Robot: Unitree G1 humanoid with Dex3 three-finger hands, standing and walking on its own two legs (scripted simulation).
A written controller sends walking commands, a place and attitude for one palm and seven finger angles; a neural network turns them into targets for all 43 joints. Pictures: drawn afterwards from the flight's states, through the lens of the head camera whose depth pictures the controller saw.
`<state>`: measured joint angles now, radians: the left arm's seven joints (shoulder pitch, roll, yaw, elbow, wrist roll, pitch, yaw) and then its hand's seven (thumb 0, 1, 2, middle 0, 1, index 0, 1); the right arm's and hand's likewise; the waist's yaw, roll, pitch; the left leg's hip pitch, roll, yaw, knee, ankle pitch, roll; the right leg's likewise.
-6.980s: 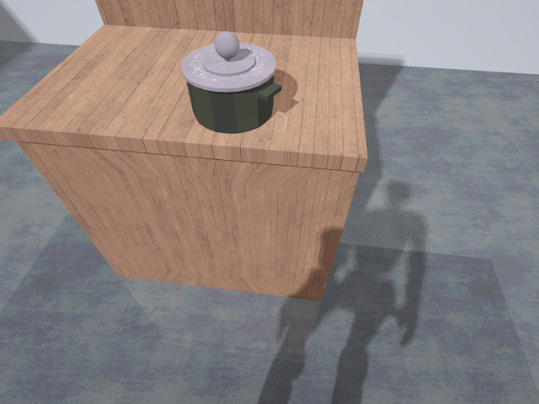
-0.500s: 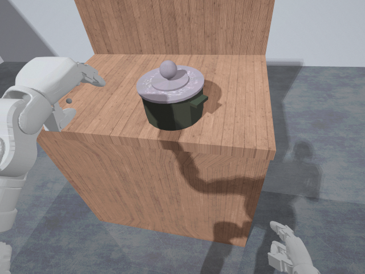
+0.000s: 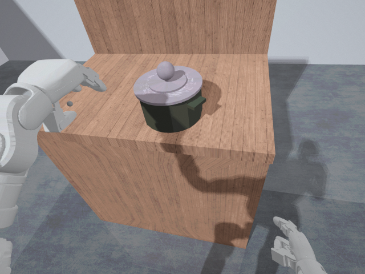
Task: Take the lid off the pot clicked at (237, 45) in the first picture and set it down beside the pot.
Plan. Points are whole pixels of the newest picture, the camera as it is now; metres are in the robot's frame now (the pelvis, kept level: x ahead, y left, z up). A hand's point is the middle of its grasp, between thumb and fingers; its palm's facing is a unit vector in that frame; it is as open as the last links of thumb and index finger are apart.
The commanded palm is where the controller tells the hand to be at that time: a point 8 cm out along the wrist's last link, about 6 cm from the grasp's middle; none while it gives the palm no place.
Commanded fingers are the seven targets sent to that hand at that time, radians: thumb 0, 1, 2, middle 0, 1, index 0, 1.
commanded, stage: move the open hand above the knob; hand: left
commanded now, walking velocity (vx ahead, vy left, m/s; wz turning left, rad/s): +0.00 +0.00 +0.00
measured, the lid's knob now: (165, 70) +0.58 +0.13 +0.18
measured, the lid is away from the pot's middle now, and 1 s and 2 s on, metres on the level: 0.00 0.00 0.00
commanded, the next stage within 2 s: none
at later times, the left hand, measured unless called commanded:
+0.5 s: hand (106, 80) +0.41 +0.20 +0.25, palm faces -0.06 +0.00 -1.00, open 9.7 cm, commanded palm +0.37 +0.20 +0.32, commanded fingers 0.00 -0.37 1.73 -0.90 -0.08 -0.90 -0.08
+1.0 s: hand (129, 65) +0.47 +0.18 +0.25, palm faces -0.15 -0.03 -0.99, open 9.7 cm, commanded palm +0.46 +0.17 +0.32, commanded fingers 0.00 -0.37 1.73 -0.90 -0.08 -0.90 -0.08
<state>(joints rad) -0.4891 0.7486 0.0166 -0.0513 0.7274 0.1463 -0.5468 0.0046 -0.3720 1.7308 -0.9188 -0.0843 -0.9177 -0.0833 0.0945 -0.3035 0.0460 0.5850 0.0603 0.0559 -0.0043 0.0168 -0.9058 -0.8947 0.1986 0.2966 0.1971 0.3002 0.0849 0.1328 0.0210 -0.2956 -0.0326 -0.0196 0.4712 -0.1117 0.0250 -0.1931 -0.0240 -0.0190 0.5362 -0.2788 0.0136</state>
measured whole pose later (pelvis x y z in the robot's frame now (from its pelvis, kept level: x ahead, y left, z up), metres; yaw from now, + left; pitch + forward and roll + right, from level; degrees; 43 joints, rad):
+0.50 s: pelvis +0.02 +0.00 +0.00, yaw +0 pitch -1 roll +0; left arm -0.77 0.65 -0.14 0.21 0.80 0.22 -0.54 0.00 -0.37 1.73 -0.91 -0.08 -0.91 -0.08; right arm 0.11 -0.29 0.05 0.61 0.06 0.10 0.01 0.02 -0.91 -0.89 0.20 0.30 0.20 0.30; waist 0.04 0.11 0.01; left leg -0.32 -0.05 -0.01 0.47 -0.13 0.03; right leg -0.23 -0.04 -0.01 0.55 -0.30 0.02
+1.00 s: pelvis +0.03 +0.00 +0.00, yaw +0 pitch +2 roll +1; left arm -1.05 0.56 -0.26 0.55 0.86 0.28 -0.55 0.00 -0.37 1.73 -0.91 -0.08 -0.91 -0.08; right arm 0.13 -0.29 0.04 0.64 0.07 0.13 0.01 0.01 -0.91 -0.89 0.20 0.30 0.20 0.30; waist 0.00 0.08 -0.02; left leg -0.35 -0.05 -0.02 0.48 -0.15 0.03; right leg -0.25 -0.04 -0.02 0.54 -0.32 0.01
